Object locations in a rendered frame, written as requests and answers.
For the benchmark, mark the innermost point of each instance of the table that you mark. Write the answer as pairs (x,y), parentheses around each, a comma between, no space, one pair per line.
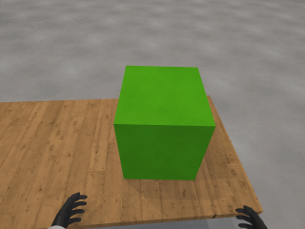
(52,149)

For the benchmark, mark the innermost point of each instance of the carton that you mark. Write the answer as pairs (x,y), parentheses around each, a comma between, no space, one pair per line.
(163,122)

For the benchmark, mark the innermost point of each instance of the robot right hand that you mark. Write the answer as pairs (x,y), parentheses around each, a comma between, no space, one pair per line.
(253,218)

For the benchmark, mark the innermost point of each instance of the robot left hand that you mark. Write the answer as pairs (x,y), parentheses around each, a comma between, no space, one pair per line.
(63,216)

